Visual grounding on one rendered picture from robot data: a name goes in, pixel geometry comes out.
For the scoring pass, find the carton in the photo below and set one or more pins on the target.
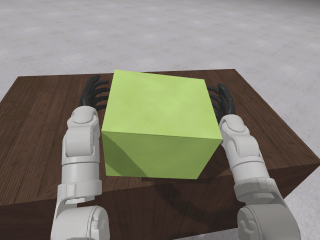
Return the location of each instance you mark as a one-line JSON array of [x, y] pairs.
[[158, 126]]

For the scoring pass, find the robot left hand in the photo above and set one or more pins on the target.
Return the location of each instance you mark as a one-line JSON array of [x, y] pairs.
[[88, 97]]

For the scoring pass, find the right robot upper arm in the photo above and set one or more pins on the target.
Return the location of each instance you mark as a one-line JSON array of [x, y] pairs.
[[266, 222]]

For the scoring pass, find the left robot upper arm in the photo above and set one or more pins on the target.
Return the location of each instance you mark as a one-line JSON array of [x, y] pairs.
[[82, 223]]

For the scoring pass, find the pedestal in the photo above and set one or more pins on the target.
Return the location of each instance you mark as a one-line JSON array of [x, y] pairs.
[[33, 122]]

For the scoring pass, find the robot left forearm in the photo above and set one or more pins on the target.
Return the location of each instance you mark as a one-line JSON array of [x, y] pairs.
[[80, 161]]

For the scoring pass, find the robot right hand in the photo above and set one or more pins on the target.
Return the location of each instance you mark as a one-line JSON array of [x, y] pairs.
[[225, 105]]

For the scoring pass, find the robot right forearm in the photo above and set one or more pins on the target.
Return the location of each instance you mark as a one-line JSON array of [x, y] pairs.
[[253, 185]]

